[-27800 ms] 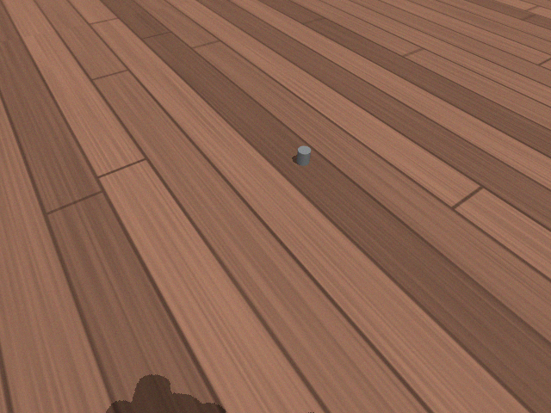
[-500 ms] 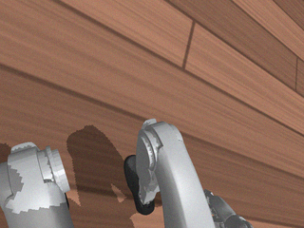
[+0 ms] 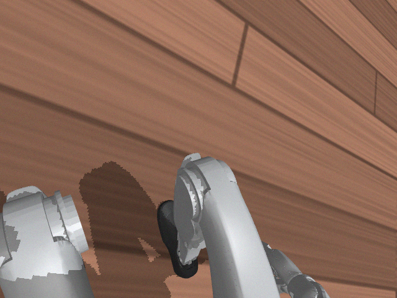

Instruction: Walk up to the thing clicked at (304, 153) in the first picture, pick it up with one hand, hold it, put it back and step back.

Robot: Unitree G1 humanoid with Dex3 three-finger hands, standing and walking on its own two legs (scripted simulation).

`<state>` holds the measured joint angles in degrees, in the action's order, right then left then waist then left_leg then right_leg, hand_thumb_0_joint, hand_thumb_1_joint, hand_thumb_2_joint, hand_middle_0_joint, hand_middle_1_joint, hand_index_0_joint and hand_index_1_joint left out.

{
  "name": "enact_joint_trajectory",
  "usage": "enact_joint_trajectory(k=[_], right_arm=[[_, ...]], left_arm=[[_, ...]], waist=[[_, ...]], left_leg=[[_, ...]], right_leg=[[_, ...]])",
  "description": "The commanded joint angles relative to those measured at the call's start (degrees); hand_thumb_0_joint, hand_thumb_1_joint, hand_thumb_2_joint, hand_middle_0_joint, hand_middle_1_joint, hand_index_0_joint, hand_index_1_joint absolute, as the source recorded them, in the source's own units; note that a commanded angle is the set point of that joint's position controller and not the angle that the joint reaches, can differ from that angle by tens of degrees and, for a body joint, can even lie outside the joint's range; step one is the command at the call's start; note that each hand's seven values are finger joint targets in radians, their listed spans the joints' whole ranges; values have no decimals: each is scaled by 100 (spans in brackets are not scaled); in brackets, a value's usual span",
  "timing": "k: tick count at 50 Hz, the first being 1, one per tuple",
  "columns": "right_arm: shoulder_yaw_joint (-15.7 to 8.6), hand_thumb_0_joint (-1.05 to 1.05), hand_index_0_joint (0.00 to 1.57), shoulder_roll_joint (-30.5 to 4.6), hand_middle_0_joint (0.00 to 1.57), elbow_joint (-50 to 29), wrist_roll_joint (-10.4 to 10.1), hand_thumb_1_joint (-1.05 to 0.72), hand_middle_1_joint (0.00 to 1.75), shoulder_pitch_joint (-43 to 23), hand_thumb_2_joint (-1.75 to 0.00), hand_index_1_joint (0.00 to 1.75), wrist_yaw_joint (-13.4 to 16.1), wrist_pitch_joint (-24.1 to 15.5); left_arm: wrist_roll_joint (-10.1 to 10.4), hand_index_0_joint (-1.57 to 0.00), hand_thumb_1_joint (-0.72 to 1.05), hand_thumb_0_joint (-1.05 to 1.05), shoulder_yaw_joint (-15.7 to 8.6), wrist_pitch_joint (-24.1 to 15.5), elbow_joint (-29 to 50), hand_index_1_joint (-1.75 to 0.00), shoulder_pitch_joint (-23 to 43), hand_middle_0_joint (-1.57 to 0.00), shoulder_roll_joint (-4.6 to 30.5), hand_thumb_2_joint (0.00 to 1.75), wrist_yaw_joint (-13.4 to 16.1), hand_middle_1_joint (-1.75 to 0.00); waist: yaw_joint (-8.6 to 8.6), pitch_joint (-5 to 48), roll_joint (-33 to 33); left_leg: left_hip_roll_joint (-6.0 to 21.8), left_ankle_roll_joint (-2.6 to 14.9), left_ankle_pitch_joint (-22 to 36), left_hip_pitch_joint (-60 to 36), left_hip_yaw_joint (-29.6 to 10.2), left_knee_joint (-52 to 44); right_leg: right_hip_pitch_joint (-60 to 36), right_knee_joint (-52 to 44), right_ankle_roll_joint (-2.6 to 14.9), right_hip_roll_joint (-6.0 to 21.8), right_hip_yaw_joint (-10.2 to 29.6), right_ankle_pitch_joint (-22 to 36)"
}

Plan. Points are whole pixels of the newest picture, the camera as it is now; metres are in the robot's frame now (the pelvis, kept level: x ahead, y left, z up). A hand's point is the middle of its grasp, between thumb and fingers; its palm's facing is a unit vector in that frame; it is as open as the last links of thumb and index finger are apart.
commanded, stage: open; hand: left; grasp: from above
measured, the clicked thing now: out of the picture +0.42 +0.43 -0.26
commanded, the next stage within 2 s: withdraw in 0.88 s
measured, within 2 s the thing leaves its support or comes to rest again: neither
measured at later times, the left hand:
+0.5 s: hand out of the picture +0.41 +0.42 -0.22, palm faces -0.43 -0.18 -0.89, open 12.8 cm
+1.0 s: hand out of the picture +0.41 +0.42 -0.22, palm faces -0.43 -0.18 -0.89, open 14.1 cm
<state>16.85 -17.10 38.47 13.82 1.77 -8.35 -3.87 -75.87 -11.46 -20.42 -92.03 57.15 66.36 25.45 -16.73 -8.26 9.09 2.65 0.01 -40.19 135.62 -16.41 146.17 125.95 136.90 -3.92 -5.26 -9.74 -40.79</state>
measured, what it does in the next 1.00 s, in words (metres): stands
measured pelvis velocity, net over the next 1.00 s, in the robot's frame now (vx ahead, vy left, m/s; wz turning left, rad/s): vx -0.01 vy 0.00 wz -0.01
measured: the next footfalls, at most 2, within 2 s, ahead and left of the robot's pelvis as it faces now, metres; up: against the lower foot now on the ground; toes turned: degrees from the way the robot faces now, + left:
none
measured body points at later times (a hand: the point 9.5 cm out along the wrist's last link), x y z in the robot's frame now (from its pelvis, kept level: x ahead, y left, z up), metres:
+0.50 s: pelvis -0.01 +0.00 +0.00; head +0.25 +0.16 +0.33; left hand +0.43 +0.43 -0.17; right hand +0.09 -0.25 -0.06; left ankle +0.06 +0.13 -0.27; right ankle +0.11 -0.12 -0.27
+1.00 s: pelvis -0.01 +0.00 +0.00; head +0.25 +0.16 +0.33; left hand +0.43 +0.43 -0.17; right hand +0.10 -0.25 -0.06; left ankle +0.06 +0.13 -0.27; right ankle +0.11 -0.12 -0.27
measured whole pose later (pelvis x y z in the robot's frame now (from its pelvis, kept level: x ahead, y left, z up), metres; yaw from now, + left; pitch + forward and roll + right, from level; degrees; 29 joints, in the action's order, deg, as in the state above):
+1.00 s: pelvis -0.01 +0.00 +0.00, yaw -1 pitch +26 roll -16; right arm 18.7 -18.1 36.9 13.9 1.4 -8.5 -4.8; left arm -74.7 -10.1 -20.1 -91.5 57.4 67.8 25.3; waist -17.0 -9.1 9.7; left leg 2.6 0.2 -39.4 135.3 -17.1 146.3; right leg 125.4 136.4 -4.1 -5.5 -10.3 -39.6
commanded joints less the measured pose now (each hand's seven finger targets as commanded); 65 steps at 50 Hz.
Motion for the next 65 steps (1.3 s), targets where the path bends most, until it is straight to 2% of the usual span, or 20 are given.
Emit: enact_joint_trajectory(k=[1,2,6,10,13,17,19,24,30,36,37,40,45,46,51,55,57,61,63,65], right_arm=[[-533,0,20,-1874,20,82,27,-90,30,1020,-90,30,86,4],[-517,0,20,-1877,20,71,42,-89,30,1033,-90,30,76,1],[-504,0,20,-1879,20,57,20,-89,30,1011,-89,30,69,-42],[-506,0,20,-1926,20,37,15,-89,30,975,-89,30,70,-50],[-470,0,20,-1913,20,22,38,-88,30,928,-89,30,72,-63],[-472,0,20,-1906,20,23,25,-89,30,946,-90,30,76,-84],[-465,0,20,-1926,20,-20,51,-89,30,989,-90,30,71,-96],[-463,0,20,-1953,20,-73,-3,-89,30,919,-90,30,73,-96],[-421,0,20,-1956,20,-72,-25,-88,30,888,-90,30,85,-92],[-406,0,20,-1956,20,-84,-4,-88,30,904,-90,30,83,-97],[-409,0,20,-1937,20,-69,-15,-88,30,944,-90,30,79,-104],[-426,0,20,-1961,20,-66,-1,-88,30,944,-89,30,71,-110],[-391,0,20,-1941,20,-79,5,-88,30,927,-89,30,54,-88],[-413,0,20,-1965,20,-77,13,-88,30,976,-89,30,52,-98],[-391,0,20,-1956,20,-78,-1,-89,30,951,-90,30,65,-81],[-448,0,20,-1975,20,-137,-11,-89,30,931,-90,30,73,-29],[-526,0,20,-1936,20,-172,-31,-90,30,960,-90,30,54,-29],[-789,0,20,-1860,20,-221,-159,-90,30,1025,-90,30,23,43],[-957,0,20,-1816,20,-262,-242,-90,30,1095,-90,30,6,126],[-1051,0,20,-1751,20,-263,-358,-89,30,1188,-90,30,-2,239]], left_arm=[[127,-85,52,0,-161,-33,740,-77,1285,-75,1795,65,265,-87],[94,-86,53,0,-108,-31,709,-76,1289,-76,1760,63,256,-86],[115,-56,21,0,-83,-28,767,-78,1376,-46,1770,62,307,-88],[128,-37,-10,0,-138,-17,770,-79,1386,-28,1831,62,366,-89],[109,-29,-21,0,-36,-11,688,-84,1404,-22,1750,70,362,-92],[81,-21,-32,0,56,72,618,-92,1329,-16,1732,80,300,-97],[141,-17,-37,0,36,115,567,-94,1312,-13,1710,86,278,-98],[205,-8,-48,0,104,122,522,-101,1228,-5,1690,94,196,-104],[279,-6,-52,0,32,51,698,-101,1288,-5,1790,98,180,-102],[230,-5,-52,0,7,6,733,-101,1280,-5,1788,99,181,-102],[160,-5,-52,0,92,23,726,-101,1258,-4,1766,97,164,-102],[239,-6,-50,0,-45,34,804,-101,1243,-4,1798,96,187,-103],[253,-5,-50,0,43,36,728,-100,1222,-4,1760,95,175,-102],[263,-5,-50,0,8,38,809,-100,1281,-4,1774,96,167,-102],[262,-7,-52,0,-19,37,952,-98,1331,-4,1904,97,148,-101],[273,-6,-53,0,-323,81,1586,-98,1452,-5,2221,97,152,-100],[289,-6,-53,0,-330,169,1760,-98,1406,-5,2145,97,63,-100],[363,-6,-53,0,-439,409,2547,-98,1276,-5,2086,98,-290,-99],[504,-6,-54,0,-389,581,2733,-98,1152,-5,1844,99,-584,-99],[661,-6,-52,0,-138,758,2965,-98,1216,-5,1470,98,-955,-99]], waist=[[-104,3739,-3249],[-161,3655,-3259],[-146,3699,-3248],[-117,3676,-3345],[-188,3602,-3372],[-146,3512,-3344],[-209,3463,-3285],[-161,3464,-3256],[-123,3527,-3212],[-149,3506,-3232],[-164,3459,-3307],[-128,3598,-3331],[-139,3601,-3351],[-218,3569,-3305],[-103,3636,-3360],[81,4211,-3805],[110,4232,-3999],[427,4622,-4400],[511,4687,-4384],[449,4558,-4091]], left_leg=[[178,47,1466,-3300,660,-1439],[178,51,1473,-3300,653,-1430],[197,47,1490,-3367,634,-1419],[207,10,1483,-3428,588,-1507],[213,15,1364,-3305,593,-1475],[201,18,1213,-3215,633,-1486],[192,7,1206,-3202,592,-1541],[200,-5,1166,-3194,526,-1599],[203,13,1178,-3125,555,-1559],[210,22,1229,-3189,572,-1520],[199,24,1217,-3190,599,-1498],[211,5,1389,-3370,560,-1538],[217,23,1486,-3286,568,-1496],[207,29,1490,-3287,571,-1482],[210,26,1411,-3322,600,-1500],[206,-34,1683,-3707,596,-1595],[200,-51,1705,-3818,617,-1661],[146,-74,1635,-3865,757,-1845],[123,-46,1666,-3877,789,-1942],[110,-1,1458,-3734,757,-2123]], right_leg=[[-1552,-1090,475,-153,-602,1630],[-1535,-1093,474,-161,-613,1636],[-1510,-1101,478,-171,-610,1646],[-1430,-1049,486,-161,-655,1624],[-1421,-1050,487,-170,-657,1576],[-1397,-1102,500,-175,-626,1472],[-1407,-1085,489,-154,-665,1479],[-1360,-1055,499,-151,-672,1452],[-1447,-1087,492,-165,-651,1477],[-1461,-1128,475,-163,-666,1501],[-1428,-1118,492,-166,-635,1489],[-1447,-1094,485,-163,-678,1574],[-1482,-1089,486,-168,-663,1659],[-1537,-1111,469,-157,-668,1666],[-1539,-1136,490,-160,-626,1600],[-1624,-1022,512,-133,-636,1755],[-1485,-1026,530,-113,-603,1737],[-1464,-1092,573,-73,-483,1684],[-1313,-1145,576,-61,-426,1659],[-1238,-1264,573,-49,-384,1524]])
